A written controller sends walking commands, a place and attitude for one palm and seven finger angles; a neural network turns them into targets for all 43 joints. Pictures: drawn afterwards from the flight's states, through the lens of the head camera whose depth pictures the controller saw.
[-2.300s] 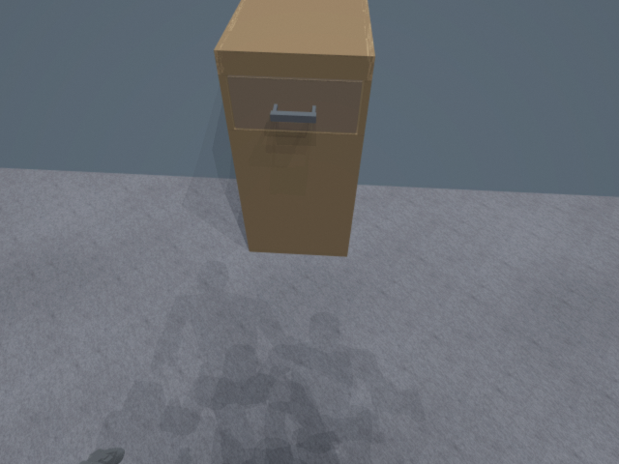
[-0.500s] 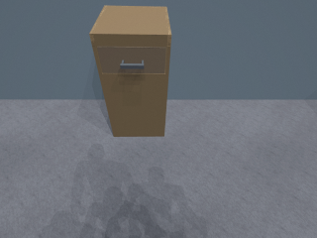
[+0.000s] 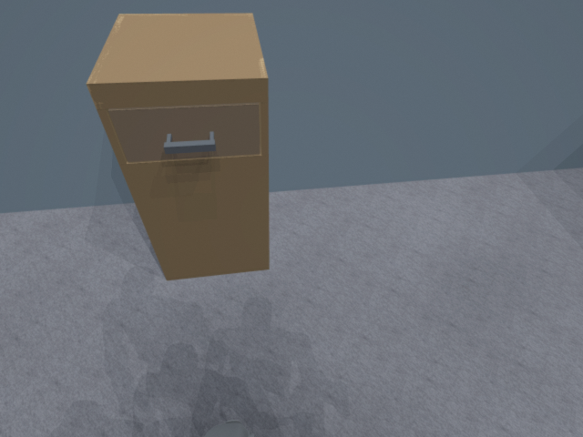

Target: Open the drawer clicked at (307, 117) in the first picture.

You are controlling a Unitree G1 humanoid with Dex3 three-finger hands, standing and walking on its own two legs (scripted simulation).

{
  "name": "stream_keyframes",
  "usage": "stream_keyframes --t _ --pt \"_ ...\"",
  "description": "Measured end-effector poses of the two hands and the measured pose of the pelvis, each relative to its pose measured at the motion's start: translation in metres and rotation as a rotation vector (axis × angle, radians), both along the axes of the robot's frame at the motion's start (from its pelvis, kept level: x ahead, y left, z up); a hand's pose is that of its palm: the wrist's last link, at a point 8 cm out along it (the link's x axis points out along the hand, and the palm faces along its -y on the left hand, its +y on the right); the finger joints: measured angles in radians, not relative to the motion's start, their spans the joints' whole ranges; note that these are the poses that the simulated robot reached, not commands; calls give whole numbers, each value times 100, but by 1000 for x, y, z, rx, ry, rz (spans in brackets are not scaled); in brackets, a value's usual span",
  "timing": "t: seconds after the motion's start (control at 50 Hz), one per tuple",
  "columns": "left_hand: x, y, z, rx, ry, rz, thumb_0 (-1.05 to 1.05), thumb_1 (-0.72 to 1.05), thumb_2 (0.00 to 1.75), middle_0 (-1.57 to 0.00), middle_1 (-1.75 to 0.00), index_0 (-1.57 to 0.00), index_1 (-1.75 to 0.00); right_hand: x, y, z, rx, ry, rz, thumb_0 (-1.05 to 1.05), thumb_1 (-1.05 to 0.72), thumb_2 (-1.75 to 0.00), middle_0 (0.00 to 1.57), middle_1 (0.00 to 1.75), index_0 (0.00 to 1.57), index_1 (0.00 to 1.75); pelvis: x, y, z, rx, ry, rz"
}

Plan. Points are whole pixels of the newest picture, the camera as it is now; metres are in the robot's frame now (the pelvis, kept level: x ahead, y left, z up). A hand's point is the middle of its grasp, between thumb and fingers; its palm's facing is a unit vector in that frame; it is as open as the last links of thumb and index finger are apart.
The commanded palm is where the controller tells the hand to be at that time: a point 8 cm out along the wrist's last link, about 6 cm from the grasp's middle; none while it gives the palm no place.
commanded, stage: turn to face it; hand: left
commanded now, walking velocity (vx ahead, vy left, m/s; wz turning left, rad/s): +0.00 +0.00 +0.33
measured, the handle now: (190, 141) +0.80 +0.31 -0.08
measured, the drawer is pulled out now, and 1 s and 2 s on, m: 0.00 0.00 0.00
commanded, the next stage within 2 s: take the last steps up to it in 0.42 s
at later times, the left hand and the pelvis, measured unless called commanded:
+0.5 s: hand out of the picture +0.04 +0.22 -0.17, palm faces +0.16 -0.96 -0.21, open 7.4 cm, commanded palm none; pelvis +0.04 +0.04 +0.01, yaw +7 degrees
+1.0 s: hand out of the picture +0.00 +0.21 -0.18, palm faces +0.25 -0.96 -0.09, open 7.4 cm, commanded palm none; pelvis +0.12 +0.09 -0.01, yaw +9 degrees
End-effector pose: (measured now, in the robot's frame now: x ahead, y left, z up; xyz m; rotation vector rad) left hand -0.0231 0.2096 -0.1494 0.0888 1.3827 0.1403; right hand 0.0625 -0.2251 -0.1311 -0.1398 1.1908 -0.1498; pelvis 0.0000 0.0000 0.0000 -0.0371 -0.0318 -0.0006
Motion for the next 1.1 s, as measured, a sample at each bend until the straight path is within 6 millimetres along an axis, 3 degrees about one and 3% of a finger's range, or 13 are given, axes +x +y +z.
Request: stream_keyframes --t 0.1,0.22,0.34,0.48,0.58,0.7,0.8,0.94,0.98,1.02,1.1 --pt "27 23 -24 -13 -2 45 0 91 90 -20 -29 -20 -30 35 26 -5 -40 -19 33 -1 -93 -89 20 30 20 30 26 22 -14 7 -15 17" --pt "54 46 -10 -3 -33 48 0 91 90 -19 -29 -19 -30 43 37 7 -56 15 50 -1 -94 -89 20 30 20 30 34 39 -2 9 9 40" --pt "62 62 4 31 -42 63 0 91 90 -19 -29 -19 -30 38 41 7 -45 62 51 -1 -93 -89 20 30 20 30 40 47 5 6 31 71" --pt "56 63 12 68 -28 98 0 91 90 -19 -29 -19 -30 26 39 -2 -15 126 58 0 -91 -89 20 30 20 30 45 42 6 18 39 112" --pt "39 51 16 94 -16 137 0 91 90 -19 -29 -19 -30 23 32 -13 18 160 71 0 -91 -89 20 30 20 30 46 32 3 42 39 136" --pt "15 32 21 59 32 183 0 91 90 -19 -29 -19 -30 32 32 -6 30 174 101 0 -91 -89 20 30 20 30 60 29 11 41 39 152" --pt "4 22 16 4 71 231 0 91 90 -19 -29 -20 -30 54 41 -4 6 184 146 0 -91 -89 20 30 20 30 75 41 9 26 44 193" --pt "-10 31 -4 -88 202 292 0 91 90 -20 -29 -20 -30 118 80 -9 -39 98 208 0 -91 -89 19 30 20 30 103 78 -8 23 48 196" --pt "0 41 -5 -96 240 255 0 91 90 -20 -29 -20 -30 129 89 -6 -41 58 177 0 -92 -89 20 30 20 30 112 84 -7 35 42 170" --pt "21 56 -3 -88 237 220 1 91 90 -20 -29 -20 -30 132 92 0 -47 43 138 0 -93 -89 20 30 20 30 123 87 -3 39 38 156" --pt "90 88 3 -38 125 181 1 91 90 -19 -29 -19 -30 125 94 5 -41 106 105 0 -93 -89 20 30 20 30 147 91 6 35 39 151"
